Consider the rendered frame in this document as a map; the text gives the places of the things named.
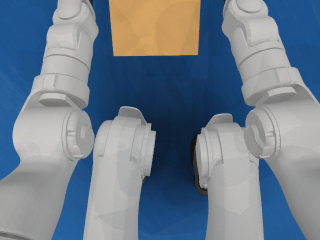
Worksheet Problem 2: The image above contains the robot right forearm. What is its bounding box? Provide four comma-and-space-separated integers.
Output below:
221, 0, 320, 107

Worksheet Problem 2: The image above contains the left robot upper arm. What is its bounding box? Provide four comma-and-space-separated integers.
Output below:
0, 106, 95, 240

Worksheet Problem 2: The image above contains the right robot upper arm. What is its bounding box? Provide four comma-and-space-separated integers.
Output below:
243, 98, 320, 240

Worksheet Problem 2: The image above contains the robot left forearm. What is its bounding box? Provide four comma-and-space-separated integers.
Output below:
12, 0, 99, 150

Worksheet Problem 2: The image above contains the right robot foot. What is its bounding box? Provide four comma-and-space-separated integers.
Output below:
190, 133, 208, 196

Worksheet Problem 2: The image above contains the right robot thigh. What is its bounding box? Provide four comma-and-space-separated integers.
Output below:
195, 122, 264, 240

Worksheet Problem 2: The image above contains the carton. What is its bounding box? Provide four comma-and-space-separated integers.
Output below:
108, 0, 201, 57

